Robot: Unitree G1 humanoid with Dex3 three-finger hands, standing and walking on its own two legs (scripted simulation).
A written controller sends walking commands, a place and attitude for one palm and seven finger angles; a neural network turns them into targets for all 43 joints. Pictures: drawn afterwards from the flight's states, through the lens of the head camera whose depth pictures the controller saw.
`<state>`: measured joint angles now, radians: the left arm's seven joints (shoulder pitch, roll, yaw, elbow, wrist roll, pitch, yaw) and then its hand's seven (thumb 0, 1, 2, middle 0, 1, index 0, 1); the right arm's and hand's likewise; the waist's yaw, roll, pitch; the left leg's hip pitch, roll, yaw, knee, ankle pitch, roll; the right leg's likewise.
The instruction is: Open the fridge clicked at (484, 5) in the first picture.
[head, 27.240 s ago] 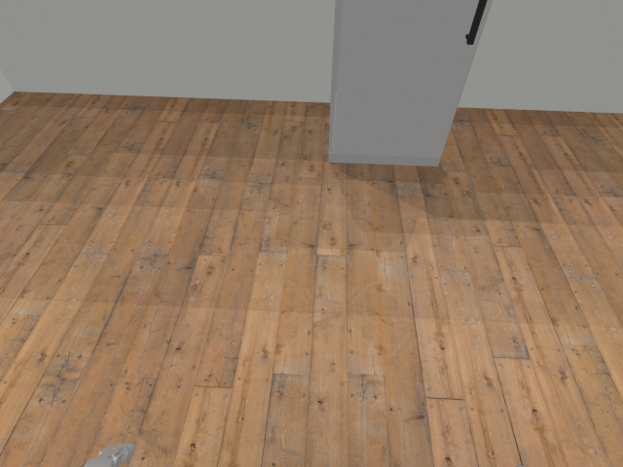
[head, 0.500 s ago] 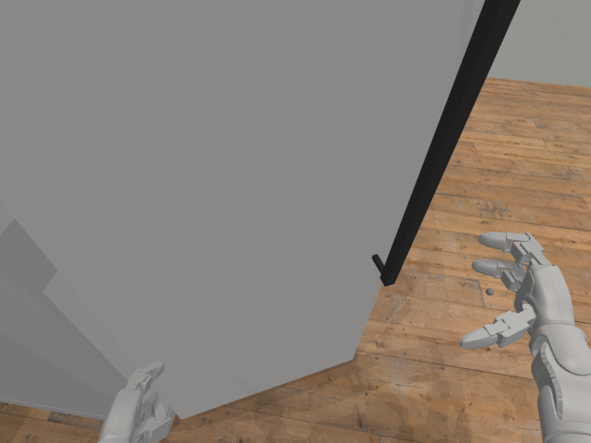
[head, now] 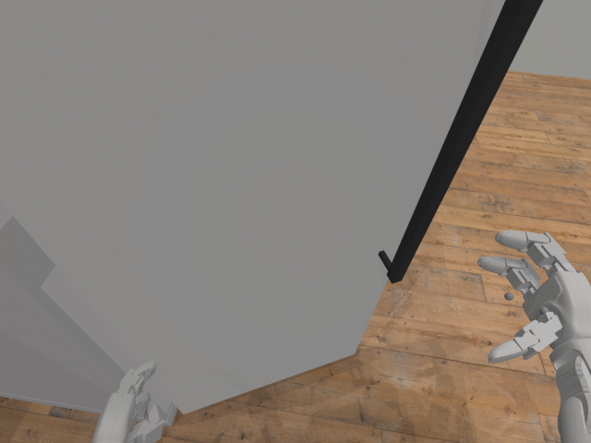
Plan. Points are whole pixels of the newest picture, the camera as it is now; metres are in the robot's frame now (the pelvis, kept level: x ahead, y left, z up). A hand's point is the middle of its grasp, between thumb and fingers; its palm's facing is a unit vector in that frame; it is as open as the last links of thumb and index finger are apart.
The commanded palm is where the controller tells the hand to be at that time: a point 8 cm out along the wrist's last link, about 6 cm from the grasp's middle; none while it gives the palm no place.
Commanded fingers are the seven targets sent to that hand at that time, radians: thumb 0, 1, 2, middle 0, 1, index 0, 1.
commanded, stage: draw the hand back to the body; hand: right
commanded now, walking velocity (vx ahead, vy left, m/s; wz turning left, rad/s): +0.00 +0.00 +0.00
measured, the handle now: (431, 168) +0.44 -0.15 +0.16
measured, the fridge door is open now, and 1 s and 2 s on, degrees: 62 62 62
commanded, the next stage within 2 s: step back with the hand held close in 1.48 s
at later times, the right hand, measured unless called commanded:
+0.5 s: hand (580, 329) +0.23 -0.27 +0.13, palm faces +0.21 +0.96 -0.17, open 14.2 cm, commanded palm +0.19 -0.31 +0.14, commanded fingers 0.00 0.15 -0.39 0.24 0.92 0.24 0.92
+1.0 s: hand out of the picture +0.21 -0.28 +0.18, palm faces +0.48 +0.80 -0.36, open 9.7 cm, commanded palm +0.16 -0.31 +0.19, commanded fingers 0.00 -0.75 -0.83 0.20 0.38 0.20 0.38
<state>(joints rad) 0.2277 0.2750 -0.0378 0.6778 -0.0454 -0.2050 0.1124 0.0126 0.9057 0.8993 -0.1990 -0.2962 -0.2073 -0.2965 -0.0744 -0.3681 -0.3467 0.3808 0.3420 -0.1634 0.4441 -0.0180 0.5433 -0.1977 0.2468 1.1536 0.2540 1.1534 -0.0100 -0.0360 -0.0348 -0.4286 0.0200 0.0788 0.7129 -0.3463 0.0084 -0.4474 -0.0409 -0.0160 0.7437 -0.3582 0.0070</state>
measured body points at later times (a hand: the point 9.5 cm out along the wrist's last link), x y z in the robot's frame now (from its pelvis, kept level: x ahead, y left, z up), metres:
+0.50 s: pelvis +0.00 -0.02 +0.01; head -0.02 -0.02 +0.46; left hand +0.20 +0.20 -0.04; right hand +0.22 -0.32 +0.15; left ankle +0.01 +0.11 -0.71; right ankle +0.01 -0.12 -0.71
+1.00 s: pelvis +0.01 -0.01 +0.03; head -0.02 +0.01 +0.48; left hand +0.20 +0.22 -0.06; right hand +0.18 -0.32 +0.20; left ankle +0.01 +0.11 -0.71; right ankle +0.01 -0.12 -0.71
